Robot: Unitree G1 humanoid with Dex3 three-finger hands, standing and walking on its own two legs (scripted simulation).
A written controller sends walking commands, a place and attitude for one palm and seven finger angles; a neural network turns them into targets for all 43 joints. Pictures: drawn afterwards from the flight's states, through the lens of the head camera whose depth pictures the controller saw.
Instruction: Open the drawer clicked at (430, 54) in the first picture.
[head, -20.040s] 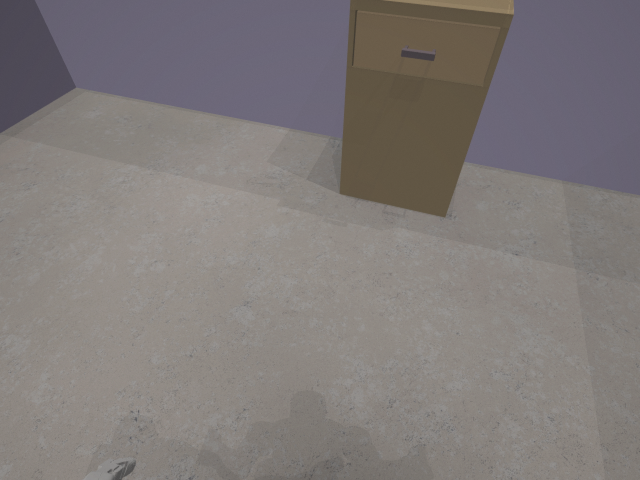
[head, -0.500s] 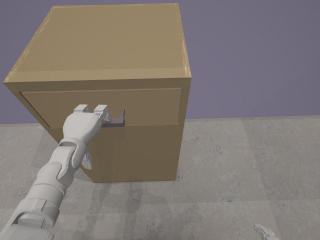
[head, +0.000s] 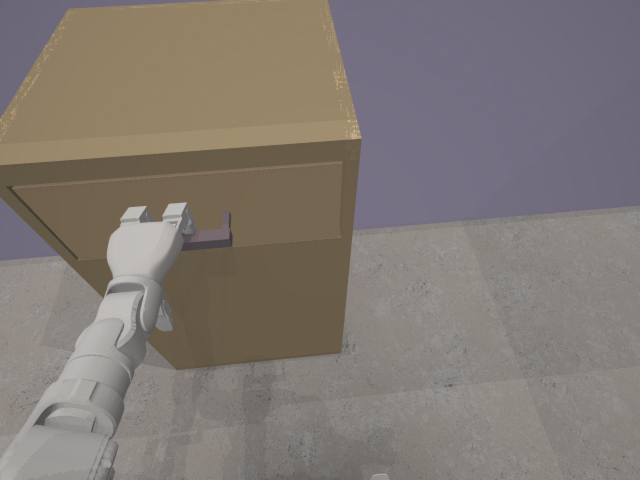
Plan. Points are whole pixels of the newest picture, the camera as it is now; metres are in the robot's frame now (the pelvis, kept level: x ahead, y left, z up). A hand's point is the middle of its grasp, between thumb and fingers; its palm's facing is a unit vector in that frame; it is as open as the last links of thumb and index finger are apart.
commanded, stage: lower the fingers behind the handle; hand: left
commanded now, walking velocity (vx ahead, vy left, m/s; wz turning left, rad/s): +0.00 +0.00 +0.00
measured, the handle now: (196, 230) +0.47 +0.21 -0.01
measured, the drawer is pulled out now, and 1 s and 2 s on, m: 0.00 0.00 0.00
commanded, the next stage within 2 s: lift the fingers back up to retry in 0.82 s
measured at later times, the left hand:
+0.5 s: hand (166, 267) +0.40 +0.24 +0.00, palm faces +0.00 -0.01 -1.00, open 13.8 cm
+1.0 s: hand (166, 267) +0.40 +0.24 +0.00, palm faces +0.01 +0.00 -1.00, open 13.8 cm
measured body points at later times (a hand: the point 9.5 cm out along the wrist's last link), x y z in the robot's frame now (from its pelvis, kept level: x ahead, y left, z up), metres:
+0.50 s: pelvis -0.02 -0.01 -0.01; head +0.05 -0.02 +0.43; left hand +0.39 +0.24 +0.05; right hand +0.08 -0.26 -0.14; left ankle -0.03 +0.09 -0.70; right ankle +0.02 -0.11 -0.70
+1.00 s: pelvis -0.03 -0.01 -0.02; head +0.05 -0.02 +0.43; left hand +0.39 +0.23 +0.05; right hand +0.06 -0.27 -0.15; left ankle -0.03 +0.09 -0.70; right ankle +0.02 -0.11 -0.70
